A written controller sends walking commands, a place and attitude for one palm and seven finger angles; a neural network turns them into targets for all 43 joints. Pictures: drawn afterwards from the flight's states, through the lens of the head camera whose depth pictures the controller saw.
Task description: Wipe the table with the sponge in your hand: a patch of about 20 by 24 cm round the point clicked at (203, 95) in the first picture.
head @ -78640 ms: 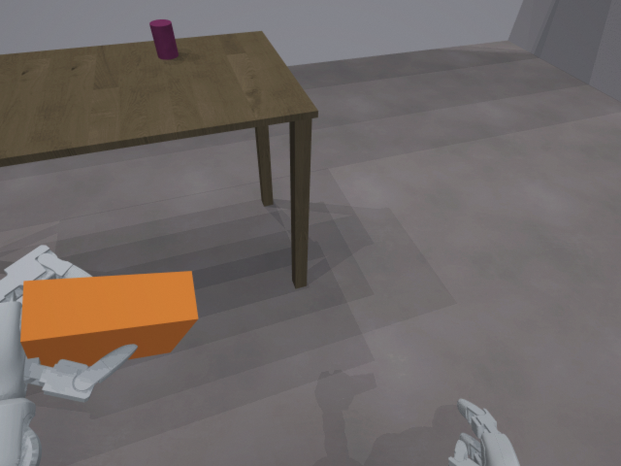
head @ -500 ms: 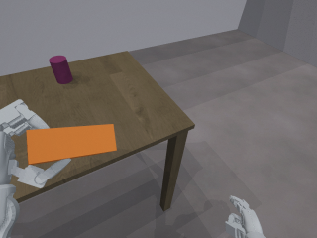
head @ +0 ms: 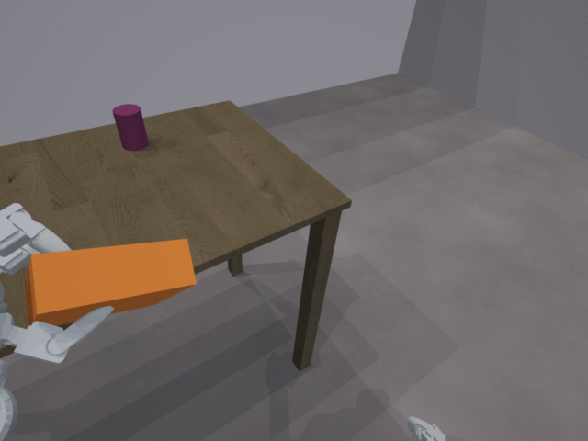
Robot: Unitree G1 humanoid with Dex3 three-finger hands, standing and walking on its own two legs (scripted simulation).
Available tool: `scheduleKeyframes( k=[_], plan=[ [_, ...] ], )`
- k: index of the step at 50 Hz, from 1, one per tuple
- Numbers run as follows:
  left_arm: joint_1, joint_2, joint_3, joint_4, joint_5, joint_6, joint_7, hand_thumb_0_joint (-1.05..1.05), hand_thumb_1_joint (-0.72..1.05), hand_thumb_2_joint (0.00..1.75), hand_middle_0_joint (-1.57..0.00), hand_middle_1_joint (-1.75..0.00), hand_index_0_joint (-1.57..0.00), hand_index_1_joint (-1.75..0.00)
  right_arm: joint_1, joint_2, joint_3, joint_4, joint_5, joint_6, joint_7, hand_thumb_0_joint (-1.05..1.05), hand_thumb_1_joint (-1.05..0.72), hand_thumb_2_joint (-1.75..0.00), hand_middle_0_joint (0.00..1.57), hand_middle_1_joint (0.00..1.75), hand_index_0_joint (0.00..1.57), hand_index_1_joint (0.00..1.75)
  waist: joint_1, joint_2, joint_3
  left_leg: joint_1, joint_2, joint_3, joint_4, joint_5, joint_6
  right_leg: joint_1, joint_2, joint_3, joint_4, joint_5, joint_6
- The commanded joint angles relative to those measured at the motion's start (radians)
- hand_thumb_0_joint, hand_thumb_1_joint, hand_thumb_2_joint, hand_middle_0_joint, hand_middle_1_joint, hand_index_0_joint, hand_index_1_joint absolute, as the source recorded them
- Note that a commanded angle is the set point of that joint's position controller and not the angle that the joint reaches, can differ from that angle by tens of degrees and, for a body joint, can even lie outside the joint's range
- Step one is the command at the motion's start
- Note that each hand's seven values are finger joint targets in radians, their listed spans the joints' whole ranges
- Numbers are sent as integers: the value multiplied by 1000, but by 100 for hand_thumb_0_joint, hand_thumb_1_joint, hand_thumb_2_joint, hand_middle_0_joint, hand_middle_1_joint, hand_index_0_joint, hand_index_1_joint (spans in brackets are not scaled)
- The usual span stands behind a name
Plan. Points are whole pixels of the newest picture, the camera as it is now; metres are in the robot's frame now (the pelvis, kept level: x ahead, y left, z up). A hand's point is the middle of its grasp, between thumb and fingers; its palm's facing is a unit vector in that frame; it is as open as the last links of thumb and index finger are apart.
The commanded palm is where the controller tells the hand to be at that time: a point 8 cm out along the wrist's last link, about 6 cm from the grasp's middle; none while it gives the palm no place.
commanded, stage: stop stepping back and stand still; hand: left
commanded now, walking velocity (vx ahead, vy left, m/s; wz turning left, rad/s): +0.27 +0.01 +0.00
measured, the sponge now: (130, 281) +0.25 +0.19 +0.16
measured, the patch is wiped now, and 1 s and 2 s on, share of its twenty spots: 1.00 1.00 1.00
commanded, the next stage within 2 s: stand and wait in 0.82 s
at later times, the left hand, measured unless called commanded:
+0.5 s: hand (27, 312) +0.18 +0.24 +0.21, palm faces +0.46 -0.82 -0.34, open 9.1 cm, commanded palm +0.13 +0.30 +0.22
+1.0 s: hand out of the picture +0.19 +0.28 +0.21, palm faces +0.44 -0.81 -0.38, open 9.1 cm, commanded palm +0.15 +0.32 +0.22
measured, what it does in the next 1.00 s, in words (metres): steps on the spot: right foot, then left foot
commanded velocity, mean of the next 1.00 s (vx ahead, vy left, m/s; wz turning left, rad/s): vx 0.04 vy -0.03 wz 0.00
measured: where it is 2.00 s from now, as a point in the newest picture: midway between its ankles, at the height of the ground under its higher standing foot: outside the picture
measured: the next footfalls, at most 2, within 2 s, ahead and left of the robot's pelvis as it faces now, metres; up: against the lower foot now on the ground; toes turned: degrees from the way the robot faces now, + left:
right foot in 0.04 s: +0.03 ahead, -0.06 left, +0.00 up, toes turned -1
left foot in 0.24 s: +0.05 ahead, +0.16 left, +0.00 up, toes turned +3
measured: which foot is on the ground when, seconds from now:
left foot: down 0.00-0.02, up 0.04-0.22, down 0.24-1.00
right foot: up 0.00-0.02, down 0.04-1.00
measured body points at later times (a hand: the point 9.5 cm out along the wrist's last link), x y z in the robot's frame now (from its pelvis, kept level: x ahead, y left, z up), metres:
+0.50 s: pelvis -0.02 +0.01 -0.01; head -0.04 +0.00 +0.44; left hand +0.15 +0.29 +0.22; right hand +0.14 -0.21 -0.11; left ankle -0.01 +0.17 -0.69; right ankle -0.01 -0.05 -0.74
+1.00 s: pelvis -0.01 +0.04 +0.00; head -0.02 +0.04 +0.45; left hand +0.16 +0.32 +0.23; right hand +0.18 -0.18 -0.07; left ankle +0.01 +0.16 -0.74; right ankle -0.01 -0.06 -0.74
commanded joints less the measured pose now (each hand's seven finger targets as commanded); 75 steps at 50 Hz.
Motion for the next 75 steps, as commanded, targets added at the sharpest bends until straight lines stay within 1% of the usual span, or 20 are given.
scheduleKeyframes(
  k=[1, 2, 3, 5, 9, 10, 13, 15, 18, 20, 23, 25, 28, 30, 32, 41, 48, 52, 61, 75],
  plan=[
    [-129, 204, 102, -266, 24, -75, 1, 0, 10, 130, -120, -160, -120, -160, -220, -169, -78, -157, -11, -23, -19, 0, -90, -90, 20, 30, 20, 30, 58, -218, 26, -424, -21, 27, 435, -298, -9, 245, -394, 598, -584, -205, -211],
    [-282, 235, 128, -335, -1, -95, -9, 0, 10, 130, -120, -160, -120, -160, -213, -183, -76, -143, -13, -39, -29, 0, -90, -90, 20, 30, 20, 30, 26, -172, 78, -358, 13, 10, 634, -186, -26, 68, -457, 603, -628, -100, -243],
    [-391, 277, 161, -363, 19, -116, -3, 0, 10, 130, -120, -160, -120, -160, -204, -169, -74, -132, -20, -54, -27, 0, -90, -90, 20, 30, 20, 30, 5, -59, -13, -252, 55, -8, 634, -186, -21, 11, -452, 523, -580, -134, -244],
    [-271, 209, 129, -172, 16, -90, 11, 0, 10, 130, -120, -160, -120, -160, -173, -163, -79, -113, -6, -64, -43, 0, -90, -90, 20, 30, 20, 30, 7, -78, 1, -130, 92, 11, 433, -161, 1, -45, -392, 407, -504, -147, -199],
    [-231, 146, 73, -54, 7, -82, 20, 0, 10, 130, -120, -160, -120, -160, -192, -166, -59, -126, 1, -54, -79, 0, -90, -90, 20, 30, 20, 30, 20, -8, 51, 149, 48, 138, 55, -173, 17, -164, -282, 212, -377, -209, -127],
    [-231, 148, 73, -65, 0, -85, 23, 0, 10, 130, -120, -160, -120, -160, -187, -179, -60, -138, 4, -60, -85, 0, -90, -90, 20, 30, 20, 30, 23, 29, 47, 158, 51, 102, -35, -224, 35, -137, -228, 171, -298, -161, -97],
    [-226, 133, 83, -116, -11, -90, 16, 0, 10, 130, -120, -160, -120, -160, -192, -223, -78, -205, 25, -57, -83, 0, -90, -90, 20, 30, 20, 30, 38, 226, 28, 154, 298, -351, -299, -410, 142, -164, -35, -35, 97, -18, 26],
    [-148, 139, 98, -104, -2, -81, 12, 0, 10, 130, -120, -160, -120, -160, -189, -203, -76, -174, 22, -68, -63, 0, -90, -90, 20, 30, 20, 30, 32, 267, 84, -39, 289, -312, -346, -527, 149, -89, -74, 27, 152, -17, 27],
    [-209, 195, 118, -262, 16, -91, 8, 0, 10, 130, -120, -160, -120, -160, -224, -194, -69, -189, 12, -78, -43, 0, -90, -90, 20, 30, 20, 30, 58, 155, 95, -217, 144, -23, -85, -434, 59, 177, -71, 2, -222, 72, -6],
    [-202, 206, 125, -244, 11, -84, 14, 0, 10, 130, -120, -160, -120, -160, -225, -174, -88, -183, 13, -94, -33, 0, -90, -90, 20, 30, 20, 30, 58, -295, 85, -266, -8, 67, 483, -257, 4, 80, -382, 581, -527, -21, -143],
    [-258, 253, 166, -312, 6, -126, 10, 0, 10, 130, -120, -160, -120, -160, -191, -181, -87, -152, 14, -117, -32, 0, -90, -90, 20, 30, 20, 30, 37, 0, 35, -181, 57, -15, 490, -200, -4, 128, -409, 433, -398, 506, -179],
    [-213, 201, 148, -209, 4, -128, 17, 0, 10, 130, -120, -160, -120, -160, -186, -150, -74, -147, 14, -107, -47, 0, -90, -90, 20, 30, 20, 30, 49, -33, -3, -60, 45, 55, 281, -163, 6, 169, -362, 306, -331, 681, -150],
    [-189, 149, 108, -92, 0, -117, 23, 0, 10, 130, -120, -160, -120, -160, -189, -164, -77, -155, 14, -93, -59, 0, -90, -90, 20, 30, 20, 30, 48, -27, -24, 161, 20, 77, -13, 32, 22, 102, -291, 231, -291, 530, -75],
    [-178, 139, 91, -91, -7, -114, 19, 0, 10, 130, -120, -160, -120, -160, -207, -192, -87, -173, 27, -76, -59, 0, -90, -90, 20, 30, 20, 30, 70, 19, -33, 254, 117, -47, -95, 138, 64, 37, -185, 168, -253, 394, 7],
    [-167, 128, 75, -60, -1, -102, 8, 0, 10, 130, -120, -160, -120, -160, -207, -211, -91, -191, 45, -65, -53, 0, -90, -90, 20, 30, 20, 30, 75, -12, -12, 200, 134, -75, -60, 165, 73, 55, -137, 152, -291, 389, 54],
    [-124, 187, 119, -260, 7, -119, 11, 0, 10, 130, -120, -160, -120, -160, -217, -188, -80, -207, 19, -69, -46, 0, -90, -90, 20, 30, 20, 30, 60, 112, -73, 169, 96, -33, -65, 297, 43, 168, -156, 155, -293, 542, 9],
    [-89, 173, 127, -181, 2, -112, 14, 0, 10, 130, -120, -160, -120, -160, -202, -196, -90, -206, 20, -58, -53, 0, -90, -90, 20, 30, 20, 30, 54, 89, -74, 177, 88, -24, -70, 259, 32, 157, -155, 156, -319, 520, 7],
    [-118, 146, 85, -146, 4, -105, 11, 0, 10, 130, -120, -160, -120, -160, -211, -194, -83, -198, 22, -58, -54, 0, -90, -90, 20, 30, 20, 30, 55, 43, -32, 159, 86, -25, -93, 156, 35, 122, -150, 150, -347, 442, 12],
    [-151, 161, 94, -202, 22, -127, 23, 0, 10, 130, -120, -160, -120, -160, -229, -191, -71, -190, 7, -75, -59, 0, -90, -90, 20, 30, 20, 30, 56, 116, 18, 52, 85, -73, -201, -125, 42, 122, -123, 116, -367, 238, 11],
    [-156, 136, 81, -162, 29, -132, 25, 0, 10, 130, -120, -160, -120, -160, -224, -189, -73, -176, 6, -92, -59, 0, -90, -90, 20, 30, 20, 30, 54, 91, 14, 46, 85, -76, -215, -182, 36, 105, -115, 106, -370, 210, 14]
  ],
)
